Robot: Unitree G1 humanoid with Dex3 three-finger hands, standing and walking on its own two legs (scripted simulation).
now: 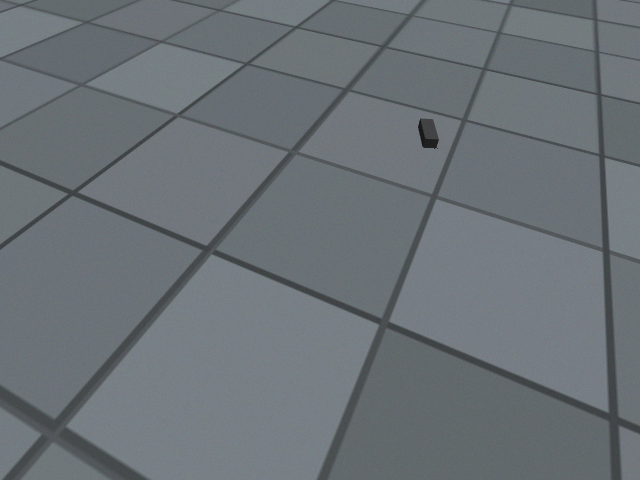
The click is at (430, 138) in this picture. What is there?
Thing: lying carton
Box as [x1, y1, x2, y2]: [418, 119, 438, 147]
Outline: 420,119 418,128 422,146 435,147 438,138 432,119
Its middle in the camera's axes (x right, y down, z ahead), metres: +0.62 -0.59 +2.17
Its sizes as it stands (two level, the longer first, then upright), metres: 0.201 0.075 0.057
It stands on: the floor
